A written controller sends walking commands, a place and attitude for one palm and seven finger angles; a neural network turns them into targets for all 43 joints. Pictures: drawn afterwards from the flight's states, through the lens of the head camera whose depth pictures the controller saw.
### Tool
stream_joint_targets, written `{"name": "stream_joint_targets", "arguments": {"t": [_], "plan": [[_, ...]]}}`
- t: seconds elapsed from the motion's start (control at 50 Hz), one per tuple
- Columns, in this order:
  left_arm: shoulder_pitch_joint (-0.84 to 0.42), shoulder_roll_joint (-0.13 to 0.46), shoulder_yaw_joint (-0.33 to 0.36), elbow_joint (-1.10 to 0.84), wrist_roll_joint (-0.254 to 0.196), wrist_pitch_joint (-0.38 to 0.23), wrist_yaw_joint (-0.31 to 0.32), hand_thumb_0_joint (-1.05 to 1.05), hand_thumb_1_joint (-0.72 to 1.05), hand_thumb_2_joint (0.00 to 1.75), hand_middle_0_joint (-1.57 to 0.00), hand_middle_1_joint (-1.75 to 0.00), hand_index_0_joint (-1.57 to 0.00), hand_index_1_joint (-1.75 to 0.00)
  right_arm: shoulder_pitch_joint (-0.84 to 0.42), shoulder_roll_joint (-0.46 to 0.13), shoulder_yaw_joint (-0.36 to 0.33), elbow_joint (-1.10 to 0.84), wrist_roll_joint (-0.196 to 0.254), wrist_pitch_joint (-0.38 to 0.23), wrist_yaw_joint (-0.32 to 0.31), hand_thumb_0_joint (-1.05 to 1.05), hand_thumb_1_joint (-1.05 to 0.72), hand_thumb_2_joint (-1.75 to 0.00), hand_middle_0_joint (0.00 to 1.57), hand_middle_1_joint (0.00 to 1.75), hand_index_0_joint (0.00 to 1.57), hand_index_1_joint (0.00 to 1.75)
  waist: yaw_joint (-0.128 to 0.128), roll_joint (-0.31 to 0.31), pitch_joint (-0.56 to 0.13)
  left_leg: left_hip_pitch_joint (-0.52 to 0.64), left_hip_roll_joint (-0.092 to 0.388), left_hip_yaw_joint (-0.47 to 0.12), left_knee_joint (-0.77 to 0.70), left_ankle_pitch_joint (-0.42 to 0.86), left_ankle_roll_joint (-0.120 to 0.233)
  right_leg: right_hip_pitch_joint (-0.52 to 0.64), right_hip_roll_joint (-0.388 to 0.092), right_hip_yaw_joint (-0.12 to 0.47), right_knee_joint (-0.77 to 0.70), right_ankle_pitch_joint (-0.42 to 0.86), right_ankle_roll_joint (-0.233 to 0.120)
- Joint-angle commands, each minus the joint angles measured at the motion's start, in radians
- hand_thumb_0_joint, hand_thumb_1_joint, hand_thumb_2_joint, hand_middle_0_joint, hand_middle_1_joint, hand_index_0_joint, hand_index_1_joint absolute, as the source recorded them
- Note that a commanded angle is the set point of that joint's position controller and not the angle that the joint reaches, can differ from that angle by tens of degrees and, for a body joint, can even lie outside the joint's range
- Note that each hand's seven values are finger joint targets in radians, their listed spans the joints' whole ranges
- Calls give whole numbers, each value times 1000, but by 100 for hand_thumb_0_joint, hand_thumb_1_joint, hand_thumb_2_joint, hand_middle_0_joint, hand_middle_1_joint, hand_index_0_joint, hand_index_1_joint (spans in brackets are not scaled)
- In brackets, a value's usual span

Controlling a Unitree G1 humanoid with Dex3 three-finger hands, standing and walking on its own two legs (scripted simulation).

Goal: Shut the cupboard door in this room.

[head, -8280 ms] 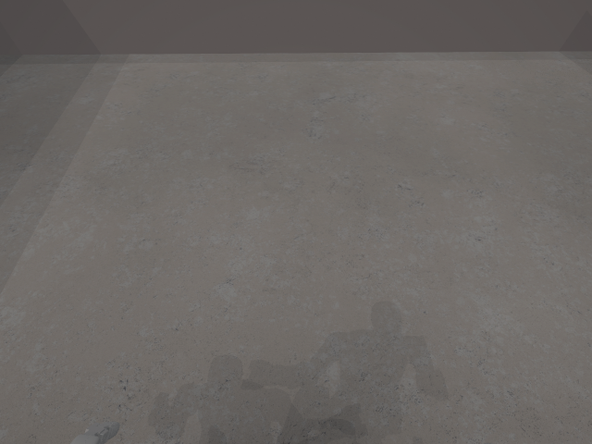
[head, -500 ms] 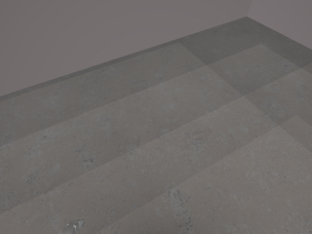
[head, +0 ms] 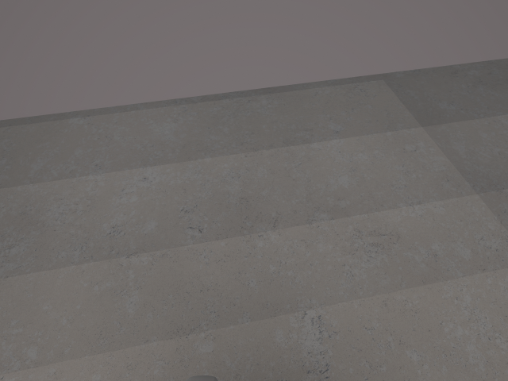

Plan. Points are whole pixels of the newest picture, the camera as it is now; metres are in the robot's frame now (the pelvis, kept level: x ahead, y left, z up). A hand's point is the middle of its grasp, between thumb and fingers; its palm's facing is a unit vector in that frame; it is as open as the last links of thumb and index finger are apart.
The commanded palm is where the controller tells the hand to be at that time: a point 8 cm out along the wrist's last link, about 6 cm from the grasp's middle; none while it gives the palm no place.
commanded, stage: turn or walk to find it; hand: left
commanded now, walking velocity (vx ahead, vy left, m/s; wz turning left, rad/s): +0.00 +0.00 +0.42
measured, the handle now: out of the picture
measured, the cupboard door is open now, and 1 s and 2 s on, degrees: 69 69 69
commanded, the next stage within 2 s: none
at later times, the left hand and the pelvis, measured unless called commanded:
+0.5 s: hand out of the picture +0.04 +0.24 -0.15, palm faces +0.19 -0.95 -0.25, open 7.4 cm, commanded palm none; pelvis -0.03 +0.02 +0.00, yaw +10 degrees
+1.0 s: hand out of the picture -0.10 +0.18 -0.16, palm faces +0.44 -0.86 -0.25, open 7.3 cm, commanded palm none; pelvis -0.05 -0.01 +0.00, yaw +25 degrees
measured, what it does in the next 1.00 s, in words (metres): steps on the spot, turning left: left foot, then right foot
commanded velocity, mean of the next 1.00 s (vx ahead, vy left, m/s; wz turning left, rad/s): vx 0.00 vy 0.00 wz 0.42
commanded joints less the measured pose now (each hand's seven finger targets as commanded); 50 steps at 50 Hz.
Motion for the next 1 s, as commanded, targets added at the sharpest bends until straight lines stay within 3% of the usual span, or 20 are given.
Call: {"name": "stream_joint_targets", "arguments": {"t": [0.0, 0.02, 0.04, 0.06, 0.08, 0.12, 0.2, 0.38, 0.5, 0.52, 0.54, 0.56, 0.58, 0.6, 0.62, 0.64, 0.68, 0.78, 0.92, 0.98], "plan": [[10, 221, 61, -37, -4, -10, 8, 0, 90, 90, -20, -30, -20, -30, 32, -51, 3, -74, 1, -48, 2, 0, -90, -90, 20, 30, 20, 30, -25, -175, -132, 81, -6, 46, -282, 138, 28, 113, -235, 169, -49, 425, -72], [9, 208, 59, -39, -13, -3, 6, 0, 90, 90, -20, -30, -20, -30, 65, -76, -3, -66, -2, -56, 3, 0, -90, -90, 20, 30, 20, 30, -47, -93, -148, 203, 8, 30, -411, 278, 41, 28, -203, 122, 38, 340, -21], [27, 162, 52, -58, -22, 6, 3, 0, 90, 90, -20, -30, -20, -30, 91, -160, -20, -68, -9, -66, -1, 0, -90, -90, 20, 30, 20, 30, -62, 129, -169, 331, 177, -201, -484, 424, 109, -161, -97, 70, 213, 74, 48], [-18, 106, 31, -94, -19, 13, 0, 0, 90, 90, -20, -30, -20, -30, 126, -237, -37, -65, -11, -61, -8, 0, -90, -90, 20, 30, 20, 30, -84, 330, -131, 330, 355, -405, -514, 720, 214, -328, 1, 95, 390, -351, 97], [-52, 135, 33, -100, -14, 24, 3, 0, 90, 90, -20, -30, -20, -30, 128, -241, -36, -58, -13, -52, -10, 0, -90, -90, 20, 30, 20, 30, -91, 217, -124, 251, 385, -351, -507, 642, 268, -288, -7, 173, 497, -345, 82], [-82, 138, 43, -78, -9, 35, -2, 0, 90, 90, -20, -30, -20, -30, 36, -181, -21, -78, -16, -56, -24, 0, -90, -90, 20, 30, 20, 30, -65, 231, -40, 148, 281, -307, -545, 449, 234, -317, -13, 218, 562, -227, 87], [-29, 137, 43, -45, -11, 24, -14, 0, 90, 90, -20, -30, -20, -30, 2, -154, -7, -96, -8, -71, -27, 0, -90, -90, 20, 30, 20, 30, -30, 122, -64, 204, 195, -217, -517, 579, 211, -309, 9, 225, 577, -95, 105], [-128, 113, 34, -104, -18, 23, -3, 0, 90, 90, -20, -30, -20, -30, 84, -156, -26, -84, -16, -63, -22, 0, -90, -90, 20, 30, 20, 30, -72, 145, -90, 224, 200, -330, -490, 578, 251, -257, 45, 239, 375, -163, 115], [-56, 110, 32, -97, -27, 7, 1, 0, 90, 90, -20, -30, -20, -30, 56, -156, -36, -96, -17, -54, -16, 0, -90, -90, 20, 30, 20, 30, -30, 149, -124, 90, 143, -374, -421, 554, 216, -8, 101, 211, 37, -40, 89], [-12, 118, 36, -89, -27, 0, 3, 0, 90, 90, -20, -30, -20, -30, 43, -147, -34, -101, -12, -54, -15, 0, -90, -90, 20, 30, 20, 30, -5, 129, -150, 36, 113, -357, -376, 498, 185, 97, 86, 213, -104, 58, 86], [15, 165, 45, -85, -20, -11, 8, 0, 90, 90, -20, -30, -20, -30, 58, -105, -31, -103, -4, -55, -10, 0, -90, -90, 20, 30, 20, 30, 3, 21, -172, -81, 50, -302, -295, 352, 128, 239, -8, 293, -209, 104, 65], [36, 255, 63, -85, -4, -18, 17, 0, 90, 90, -20, -30, -20, -30, 63, -37, -20, -125, 0, -55, -5, 0, -90, -90, 20, 30, 20, 30, 17, -265, -165, -266, -94, -125, -82, 21, 53, 318, -261, 545, -262, 120, -25], [18, 274, 59, -104, -11, -12, 17, 0, 90, 90, -20, -30, -20, -30, 32, -76, -32, -135, -10, -46, -9, 0, -90, -90, 20, 30, 20, 30, 24, -258, -125, -250, -91, -115, 126, -130, 45, 144, -372, 599, -283, 163, -113], [-46, 227, 61, -118, -14, -12, 23, 0, 90, 90, -20, -30, -20, -30, 48, -96, -39, -120, -17, -30, -6, 0, -90, -90, 20, 30, 20, 30, -6, -199, -91, -232, -60, -154, 251, -76, 48, 54, -338, 534, -308, 70, -131], [-109, 208, 57, -131, -16, -12, 21, 0, 90, 90, -20, -30, -20, -30, 70, -87, -41, -91, -20, -19, -2, 0, -90, -90, 20, 30, 20, 30, -34, -184, -46, -228, -48, -148, 328, -23, 44, -6, -279, 482, -321, -7, -108], [-142, 184, 45, -138, -17, -13, 16, 0, 90, 90, -20, -30, -20, -30, 90, -80, -41, -70, -20, -15, 4, 0, -90, -90, 20, 30, 20, 30, -56, -134, -14, -231, -39, -128, 383, 34, 36, -26, -226, 406, -306, 8, -80], [-134, 147, 32, -134, -18, -22, 11, 0, 90, 90, -20, -30, -20, -30, 129, -64, -36, -50, -20, -15, 10, 0, -90, -90, 20, 30, 20, 30, -64, -146, -14, -233, -34, -98, 414, 108, 18, 5, -164, 294, -270, 138, -54], [-38, 152, 37, -100, -13, -28, 14, 0, 90, 90, -20, -30, -20, -30, 88, -65, -31, -50, -18, -14, 8, 0, -90, -90, 20, 30, 20, 30, -28, -170, -44, -241, -4, -76, 358, 111, -11, 104, -191, 260, -246, 234, -78], [38, 210, 56, -56, 3, -18, 12, 0, 90, 90, -20, -30, -20, -30, -25, -36, -3, -84, -4, -31, 5, 0, -90, -90, 20, 30, 20, 30, 22, -193, -74, -119, 2, 8, 9, -26, 0, 166, -243, 230, -155, 474, -122], [20, 231, 63, -47, 0, -12, 9, 0, 90, 90, -20, -30, -20, -30, 13, -40, 0, -80, 1, -41, 1, 0, -90, -90, 20, 30, 20, 30, -1, -209, -116, -9, -13, 46, -145, 32, 17, 148, -247, 206, -96, 489, -105]]}}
